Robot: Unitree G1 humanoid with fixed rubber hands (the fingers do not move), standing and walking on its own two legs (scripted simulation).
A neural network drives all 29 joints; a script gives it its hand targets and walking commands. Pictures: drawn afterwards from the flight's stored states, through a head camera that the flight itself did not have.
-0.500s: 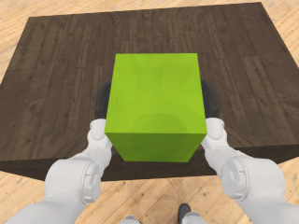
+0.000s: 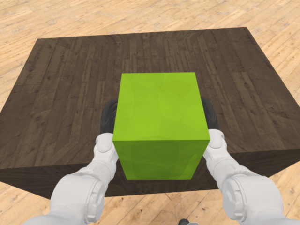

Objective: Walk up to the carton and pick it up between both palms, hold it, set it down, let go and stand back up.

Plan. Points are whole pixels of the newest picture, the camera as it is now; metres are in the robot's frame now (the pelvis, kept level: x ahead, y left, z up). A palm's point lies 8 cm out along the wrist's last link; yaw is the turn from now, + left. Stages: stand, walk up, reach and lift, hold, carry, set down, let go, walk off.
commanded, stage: reach and lift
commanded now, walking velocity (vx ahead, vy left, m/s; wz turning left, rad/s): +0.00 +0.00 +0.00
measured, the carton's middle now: (158, 129) +0.40 +0.01 -0.01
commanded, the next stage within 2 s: hold in 1.54 s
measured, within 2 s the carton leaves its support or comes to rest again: neither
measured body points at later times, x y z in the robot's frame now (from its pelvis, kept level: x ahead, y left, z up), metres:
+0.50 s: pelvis -0.01 -0.02 +0.02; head -0.02 -0.05 +0.47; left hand +0.41 +0.13 +0.14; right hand +0.42 -0.17 +0.14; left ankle -0.02 +0.10 -0.70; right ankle +0.09 -0.14 -0.70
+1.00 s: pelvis +0.00 -0.02 +0.05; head -0.03 -0.01 +0.50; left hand +0.40 +0.15 +0.20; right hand +0.41 -0.15 +0.20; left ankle -0.02 +0.10 -0.70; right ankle +0.09 -0.14 -0.70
